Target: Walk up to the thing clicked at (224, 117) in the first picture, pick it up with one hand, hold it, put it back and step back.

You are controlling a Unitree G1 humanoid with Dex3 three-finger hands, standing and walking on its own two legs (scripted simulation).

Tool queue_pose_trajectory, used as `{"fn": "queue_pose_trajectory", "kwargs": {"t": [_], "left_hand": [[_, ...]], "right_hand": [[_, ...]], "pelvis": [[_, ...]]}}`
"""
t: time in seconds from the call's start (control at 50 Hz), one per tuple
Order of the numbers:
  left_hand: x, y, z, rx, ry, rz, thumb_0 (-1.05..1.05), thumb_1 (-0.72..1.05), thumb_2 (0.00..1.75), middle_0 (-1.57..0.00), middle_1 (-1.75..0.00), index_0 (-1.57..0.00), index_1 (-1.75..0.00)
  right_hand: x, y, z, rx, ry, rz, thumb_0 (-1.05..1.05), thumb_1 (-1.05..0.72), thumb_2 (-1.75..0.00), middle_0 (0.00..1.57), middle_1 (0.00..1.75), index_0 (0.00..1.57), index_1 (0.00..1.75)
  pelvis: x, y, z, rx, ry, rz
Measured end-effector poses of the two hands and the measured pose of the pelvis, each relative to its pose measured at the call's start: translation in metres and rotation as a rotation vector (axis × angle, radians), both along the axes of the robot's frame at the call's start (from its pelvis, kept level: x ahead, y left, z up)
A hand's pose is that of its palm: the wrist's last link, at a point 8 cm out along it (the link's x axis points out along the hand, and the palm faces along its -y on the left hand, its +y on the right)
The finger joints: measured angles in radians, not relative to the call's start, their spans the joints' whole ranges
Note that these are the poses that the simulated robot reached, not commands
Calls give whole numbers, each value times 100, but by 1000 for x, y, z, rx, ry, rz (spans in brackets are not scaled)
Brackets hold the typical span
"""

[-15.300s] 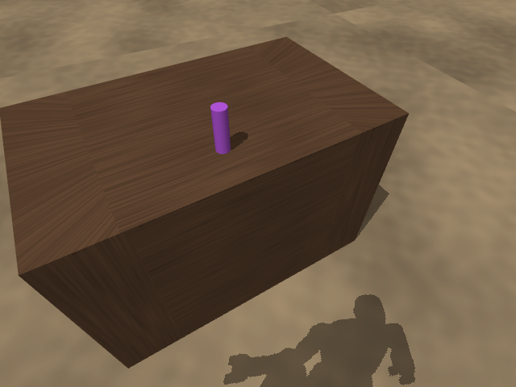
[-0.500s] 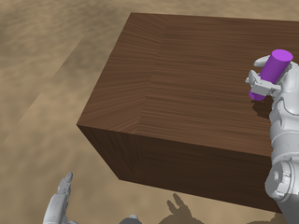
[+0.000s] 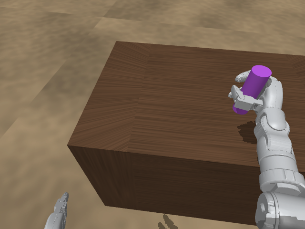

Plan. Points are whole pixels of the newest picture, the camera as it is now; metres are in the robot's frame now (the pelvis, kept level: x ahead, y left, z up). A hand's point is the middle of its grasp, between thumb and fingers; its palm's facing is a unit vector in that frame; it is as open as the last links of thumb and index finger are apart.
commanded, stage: lift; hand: right
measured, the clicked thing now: (249, 92) +0.45 -0.20 +0.16
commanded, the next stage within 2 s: hold in 0.88 s
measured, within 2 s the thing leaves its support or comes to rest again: neither
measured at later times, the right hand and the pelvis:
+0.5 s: hand (253, 99) +0.36 -0.16 +0.21, palm faces +0.16 +0.99 -0.02, open 5.2 cm; pelvis -0.02 +0.01 +0.01, yaw -1 degrees
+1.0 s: hand (263, 104) +0.33 -0.16 +0.24, palm faces +0.16 +0.99 -0.03, open 5.2 cm; pelvis -0.02 +0.01 +0.02, yaw -1 degrees
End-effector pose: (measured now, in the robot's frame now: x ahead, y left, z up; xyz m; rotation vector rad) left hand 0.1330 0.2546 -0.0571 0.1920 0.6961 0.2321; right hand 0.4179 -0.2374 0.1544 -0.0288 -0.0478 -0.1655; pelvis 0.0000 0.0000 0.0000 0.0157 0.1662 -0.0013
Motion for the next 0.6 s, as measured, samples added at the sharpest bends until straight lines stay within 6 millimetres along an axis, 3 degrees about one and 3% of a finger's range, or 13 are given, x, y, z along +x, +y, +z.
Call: {"fn": "queue_pose_trajectory", "kwargs": {"t": [0.12,0.28,0.6], "left_hand": [[9,1,6,-20,-44,-2,-1,-53,6,-5,-5,-5,-5],[7,8,13,-18,-76,-14,-1,-52,5,-4,-5,-5,-5],[-1,15,4,-45,-71,12,-1,-53,5,-4,-5,-4,-5]], "right_hand": [[-22,6,21,5,-15,5,0,-17,-112,101,113,103,111],[-54,11,28,11,0,6,0,-17,-112,101,113,103,111],[-95,23,67,-8,-26,11,0,-17,-112,101,113,103,111]], "pelvis": [[-1,3,5,-9,-48,-4],[-8,9,8,-17,-98,-9],[-20,15,13,-23,-160,-16]]}}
